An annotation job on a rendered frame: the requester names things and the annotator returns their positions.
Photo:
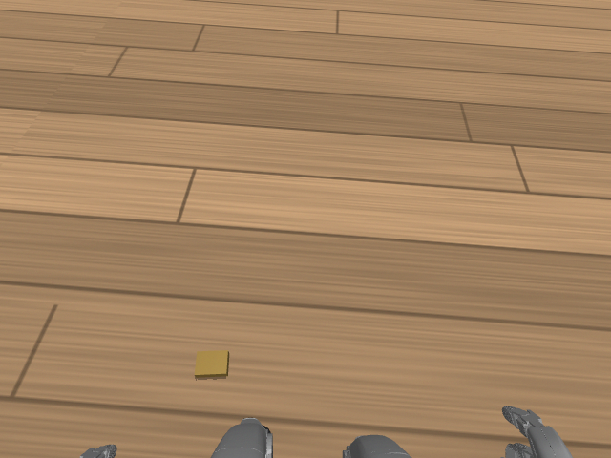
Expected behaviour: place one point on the small box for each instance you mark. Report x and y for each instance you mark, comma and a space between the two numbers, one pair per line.
212, 363

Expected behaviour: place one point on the right robot hand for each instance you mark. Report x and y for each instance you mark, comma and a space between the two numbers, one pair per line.
544, 441

